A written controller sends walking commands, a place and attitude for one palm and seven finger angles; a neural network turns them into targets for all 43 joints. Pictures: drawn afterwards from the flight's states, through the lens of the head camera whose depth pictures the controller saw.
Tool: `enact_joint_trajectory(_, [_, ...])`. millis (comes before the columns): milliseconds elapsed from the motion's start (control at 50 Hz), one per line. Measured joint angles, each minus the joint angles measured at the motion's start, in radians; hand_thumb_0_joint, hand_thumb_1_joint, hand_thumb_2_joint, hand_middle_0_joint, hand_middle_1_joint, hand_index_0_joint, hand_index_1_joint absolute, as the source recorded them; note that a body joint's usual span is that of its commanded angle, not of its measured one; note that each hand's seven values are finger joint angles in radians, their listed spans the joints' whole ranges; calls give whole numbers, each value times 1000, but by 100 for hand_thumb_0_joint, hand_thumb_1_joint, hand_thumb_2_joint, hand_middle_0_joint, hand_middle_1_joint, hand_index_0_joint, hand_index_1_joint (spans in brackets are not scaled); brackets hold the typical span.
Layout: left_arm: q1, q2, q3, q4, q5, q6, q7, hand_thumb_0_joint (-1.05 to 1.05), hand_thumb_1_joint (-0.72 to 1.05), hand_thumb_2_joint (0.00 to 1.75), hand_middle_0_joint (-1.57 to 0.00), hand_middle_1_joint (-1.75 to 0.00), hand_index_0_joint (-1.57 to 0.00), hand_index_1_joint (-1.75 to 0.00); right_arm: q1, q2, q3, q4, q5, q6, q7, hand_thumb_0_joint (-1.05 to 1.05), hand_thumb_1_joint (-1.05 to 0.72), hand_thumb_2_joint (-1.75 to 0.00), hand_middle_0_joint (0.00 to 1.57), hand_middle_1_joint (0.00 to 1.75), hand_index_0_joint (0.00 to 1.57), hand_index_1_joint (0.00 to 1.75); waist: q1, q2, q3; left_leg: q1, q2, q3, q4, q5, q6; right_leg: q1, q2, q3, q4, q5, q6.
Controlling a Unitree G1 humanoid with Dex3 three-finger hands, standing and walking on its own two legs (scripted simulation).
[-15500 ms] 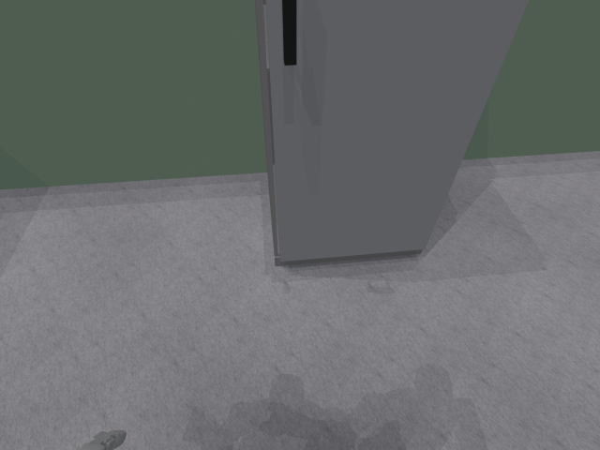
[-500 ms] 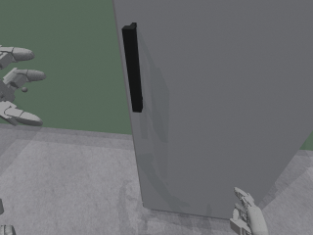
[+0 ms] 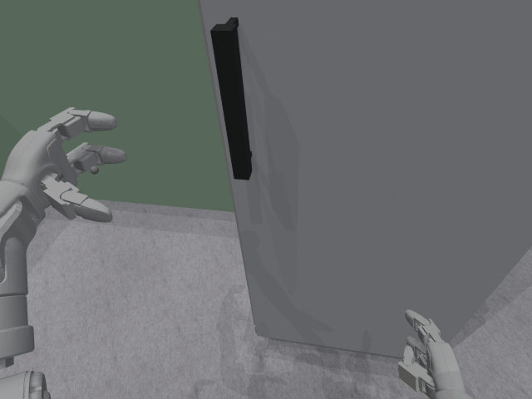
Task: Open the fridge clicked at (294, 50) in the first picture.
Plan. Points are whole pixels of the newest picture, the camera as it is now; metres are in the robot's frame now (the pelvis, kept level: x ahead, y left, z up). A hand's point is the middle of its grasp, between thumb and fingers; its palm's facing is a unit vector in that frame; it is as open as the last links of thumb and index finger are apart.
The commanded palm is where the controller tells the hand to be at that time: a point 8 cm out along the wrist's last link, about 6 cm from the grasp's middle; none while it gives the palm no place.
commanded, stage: move the hooked fingers beside the handle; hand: left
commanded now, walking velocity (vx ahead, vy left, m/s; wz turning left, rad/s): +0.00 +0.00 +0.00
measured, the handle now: (238, 106) +0.46 +0.10 +0.24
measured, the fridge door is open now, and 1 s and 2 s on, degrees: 0 0 0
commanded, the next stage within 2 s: none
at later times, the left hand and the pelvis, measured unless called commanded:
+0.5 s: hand (141, 140) +0.34 +0.20 +0.26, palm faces -0.03 -1.00 -0.06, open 14.0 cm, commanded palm +0.32 +0.26 +0.26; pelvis +0.01 +0.01 +0.00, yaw -1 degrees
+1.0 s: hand (164, 131) +0.38 +0.19 +0.25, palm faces +0.03 -1.00 -0.07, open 14.0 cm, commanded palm +0.35 +0.23 +0.25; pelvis +0.01 +0.00 +0.00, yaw -1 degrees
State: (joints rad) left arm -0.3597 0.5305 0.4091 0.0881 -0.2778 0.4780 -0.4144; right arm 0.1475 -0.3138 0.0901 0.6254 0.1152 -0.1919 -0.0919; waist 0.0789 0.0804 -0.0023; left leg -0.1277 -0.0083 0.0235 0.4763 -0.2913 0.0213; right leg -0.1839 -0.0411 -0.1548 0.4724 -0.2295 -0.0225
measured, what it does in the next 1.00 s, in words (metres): stands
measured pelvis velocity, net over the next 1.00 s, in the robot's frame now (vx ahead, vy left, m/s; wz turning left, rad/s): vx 0.01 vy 0.00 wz -0.02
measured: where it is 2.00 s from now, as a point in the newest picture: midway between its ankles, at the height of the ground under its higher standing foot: outside the picture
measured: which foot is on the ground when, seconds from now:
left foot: down 0.00-1.00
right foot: down 0.00-1.00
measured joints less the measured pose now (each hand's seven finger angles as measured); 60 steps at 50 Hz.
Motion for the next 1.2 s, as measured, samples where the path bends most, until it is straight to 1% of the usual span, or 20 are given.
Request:
enact_joint_trajectory(60, [14, -55, -33, -74, -24, -42, 5, -1, -50, 30, -30, -120, -30, -120, -8, 14, 7, 8, -14, -1, -6, 1, -90, -90, 20, 30, 20, 30, -9, -10, 9, 10, -4, 4, -12, 4, 3, 5, -3, 5, -5, 3, 2])
enact_joint_trajectory(140, [14, -84, -9, -131, -46, -96, 52, -2, -50, 30, -31, -120, -30, -120, -4, 50, 17, 12, -27, -4, 0, 1, -90, -90, 21, 30, 20, 30, -28, -23, -20, 35, -1, 20, -35, 3, 2, 18, 3, 20, -17, 2, 3])
enact_joint_trajectory(180, [-8, -71, 12, -111, -38, -81, 81, -2, -50, 30, -31, -120, -31, -120, 0, 60, 20, 11, -25, 3, 7, 1, -90, -90, 21, 30, 20, 30, -34, -22, -36, 42, 0, 26, -41, 1, 1, 20, 4, 27, -18, -1, 4])
enact_joint_trajectory(240, [-48, -39, 22, -36, -20, -16, 101, -1, -50, 30, -31, -120, -31, -120, -2, 59, 22, 11, -15, 23, 19, 1, -90, -90, 21, 30, 20, 30, -37, -16, -45, 35, -2, 27, -40, 0, 3, 13, 2, 28, -15, -2, 6])
enact_joint_trajectory(280, [-58, -25, 9, 1, -1, 32, 102, -1, -50, 30, -31, -120, -31, -120, -3, 49, 20, 8, -8, 38, 23, 1, -90, -90, 21, 30, 20, 30, -35, -12, -39, 25, -4, 26, -37, 2, 4, 3, 0, 27, -12, -1, 7])
enact_joint_trajectory(320, [-50, -37, -21, -4, 16, 56, 103, -1, -50, 30, -30, -120, -30, -120, -1, 37, 13, 2, -6, 44, 21, 1, -90, -90, 21, 30, 20, 30, -28, -8, -25, 16, -7, 23, -32, 3, 7, -3, -4, 24, -9, 0, 9])
enact_joint_trajectory(360, [-30, -74, -57, -49, 19, 46, 105, -1, -50, 30, -30, -120, -30, -120, 1, 28, 6, 0, -9, 43, 14, 1, -90, -90, 21, 30, 20, 30, -19, -7, -9, 14, -10, 20, -29, 4, 9, -3, -7, 22, -9, 2, 10])
enact_joint_trajectory(420, [-8, -136, -93, -130, -3, -11, 115, -1, -50, 30, -30, -120, -30, -120, 1, 28, 3, 11, -23, 36, 2, 1, -90, -90, 21, 30, 20, 30, -13, -13, 1, 24, -14, 17, -35, 6, 10, 7, -11, 19, -10, 0, 12])
enact_joint_trajectory(460, [-15, -154, -100, -150, -18, -48, 129, -2, -50, 30, -30, -120, -30, -120, -4, 39, 7, 25, -28, 34, -3, 1, -90, -90, 21, 30, 20, 30, -15, -22, -7, 33, -13, 17, -41, 5, 9, 14, -10, 20, -13, -2, 12])
enact_joint_trajectory(520, [-79, -145, -93, -94, -10, -53, 166, -2, -50, 30, -31, -120, -30, -120, -13, 58, 14, 38, -26, 37, -4, 1, -90, -90, 21, 30, 20, 30, -23, -35, -24, 40, -10, 17, -45, 3, 6, 19, -6, 20, -14, -6, 9])
enact_joint_trajectory(600, [-150, -105, -88, 15, 32, 16, 203, -1, -50, 30, -31, -120, -31, -120, -23, 61, 14, 25, -15, 56, 5, 1, -90, -90, 21, 30, 20, 30, -35, -26, -29, 33, -6, 21, -44, 3, 3, 11, -2, 23, -15, -4, 6])
enact_joint_trajectory(660, [-146, -111, -112, 33, 42, 43, 198, -1, -50, 30, -30, -120, -30, -120, -21, 49, 6, 11, -14, 66, 10, 1, -90, -90, 21, 30, 20, 30, -39, -10, -22, 22, -8, 21, -44, 5, 5, 1, -4, 24, -16, 0, 8])
enact_joint_trajectory(740, [-102, -160, -131, -19, 14, 8, 179, -1, -50, 30, -30, -120, -30, -120, -12, 44, 2, 13, -25, 73, 6, 1, -90, -90, 21, 30, 20, 30, -39, -10, -18, 24, -10, 22, -49, 7, 7, -1, -6, 25, -13, -3, 9])
enact_joint_trajectory(800, [-97, -181, -126, -43, 7, -31, 196, -2, -50, 30, -30, -120, -30, -120, -3, 53, 4, 24, -30, 74, 4, 1, -90, -90, 21, 30, 20, 30, -39, -26, -22, 35, -8, 23, -55, 5, 3, 5, -3, 26, -12, -8, 6])
enact_joint_trajectory(840, [-112, -178, -120, -35, 18, -42, 220, -2, -50, 30, -31, -120, -30, -120, 0, 58, 4, 28, -30, 76, 5, 1, -90, -90, 21, 30, 20, 30, -40, -32, -26, 40, -4, 23, -55, 3, -1, 11, 1, 27, -13, -10, 3])
enact_joint_trajectory(900, [-149, -156, -109, 9, 38, -29, 244, -2, -50, 30, -31, -120, -30, -120, 1, 57, 3, 29, -26, 82, 6, 1, -90, -90, 21, 30, 20, 30, -44, -30, -29, 41, 1, 23, -53, 1, -4, 14, 6, 26, -16, -9, 0])
enact_joint_trajectory(960, [-171, -137, -111, 59, 45, -6, 239, -1, -50, 30, -30, -120, -30, -120, 2, 48, -3, 27, -20, 91, 7, 1, -90, -90, 21, 30, 20, 30, -47, -21, -31, 33, 2, 20, -51, 3, -4, 9, 7, 23, -20, -6, -1])
enact_joint_trajectory(1020, [-179, -143, -134, 84, 42, 1, 221, -1, -50, 30, -30, -120, -30, -120, 5, 39, -9, 27, -17, 95, 3, 1, -90, -90, 21, 30, 20, 30, -47, -16, -25, 25, 1, 16, -48, 6, -3, 4, 5, 19, -19, -3, -1])
enact_joint_trajectory(1120, [-199, -183, -166, 103, 28, -34, 225, -1, -50, 30, -30, -120, -30, -120, 3, 39, -10, 39, -22, 91, -6, 1, -90, -90, 20, 30, 20, 30, -50, -24, -14, 21, 0, 14, -49, 11, -3, 0, 4, 17, -18, 0, -2])
enact_joint_trajectory(1200, [-235, -182, -151, 143, 41, -66, 262, -2, -50, 30, -30, -120, -30, -120, 4, 52, -6, 40, -26, 92, -5, 1, -90, -90, 20, 30, 20, 30, -64, -33, -19, 26, 4, 21, -59, 16, -6, 0, 9, 25, -25, 6, -5])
